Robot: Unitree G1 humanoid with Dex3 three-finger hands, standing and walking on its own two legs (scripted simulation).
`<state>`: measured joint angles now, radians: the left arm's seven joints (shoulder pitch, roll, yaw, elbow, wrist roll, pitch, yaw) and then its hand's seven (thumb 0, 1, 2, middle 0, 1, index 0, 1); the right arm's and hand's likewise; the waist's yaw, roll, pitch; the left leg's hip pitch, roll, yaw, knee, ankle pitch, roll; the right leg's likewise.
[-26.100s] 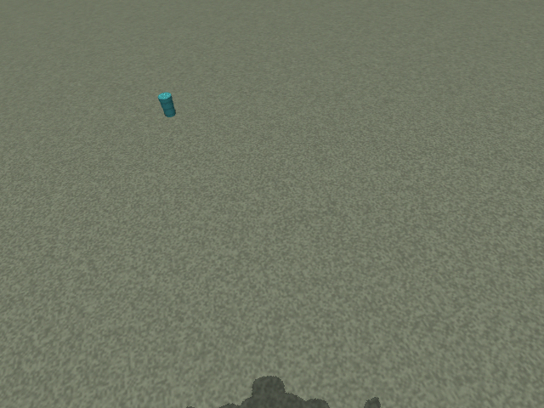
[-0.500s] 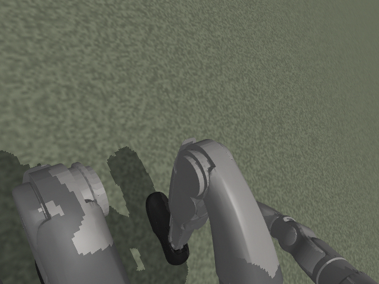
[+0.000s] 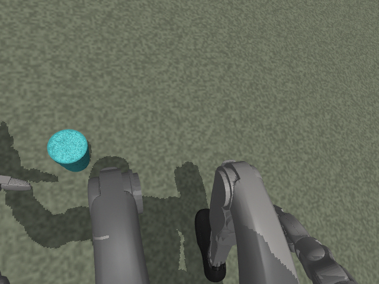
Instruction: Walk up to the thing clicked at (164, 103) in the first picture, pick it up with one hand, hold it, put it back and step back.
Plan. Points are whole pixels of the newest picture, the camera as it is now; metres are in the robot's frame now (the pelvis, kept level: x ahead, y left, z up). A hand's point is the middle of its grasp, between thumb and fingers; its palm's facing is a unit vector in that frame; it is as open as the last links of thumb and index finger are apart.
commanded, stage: home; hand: left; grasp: from the side
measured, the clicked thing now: (72, 154) +0.40 +0.28 -0.26
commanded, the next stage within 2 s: none
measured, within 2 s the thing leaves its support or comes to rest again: neither
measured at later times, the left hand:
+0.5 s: hand out of the picture +0.26 +0.31 +0.11, palm faces +0.31 -0.84 -0.45, open 17.3 cm
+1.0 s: hand out of the picture +0.25 +0.22 +0.31, palm faces +0.30 -0.90 -0.32, open 17.5 cm
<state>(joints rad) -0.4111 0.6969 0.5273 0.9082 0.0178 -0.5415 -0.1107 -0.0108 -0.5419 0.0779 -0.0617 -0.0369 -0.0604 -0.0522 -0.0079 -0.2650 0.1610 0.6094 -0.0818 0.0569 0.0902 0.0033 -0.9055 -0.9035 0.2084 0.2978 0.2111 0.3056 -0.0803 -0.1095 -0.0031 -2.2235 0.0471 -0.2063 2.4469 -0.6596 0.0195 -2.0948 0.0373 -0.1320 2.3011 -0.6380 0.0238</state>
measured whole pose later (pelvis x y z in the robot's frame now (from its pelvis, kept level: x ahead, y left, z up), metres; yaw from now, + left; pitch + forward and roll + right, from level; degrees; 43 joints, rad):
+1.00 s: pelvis +0.10 +0.00 +0.37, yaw +11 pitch +12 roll -2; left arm 0.42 0.23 0.00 0.03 -0.02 0.27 0.19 0.00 -0.55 0.04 -0.05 -0.05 -0.06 -0.06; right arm 0.29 -0.20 0.03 0.49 0.03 -0.03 -0.19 0.01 -0.90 -0.90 0.21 0.30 0.21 0.30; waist -0.04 0.03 -0.18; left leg -0.79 0.05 -0.04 1.07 -0.50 -0.02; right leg -0.73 0.00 -0.05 1.02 -0.50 0.01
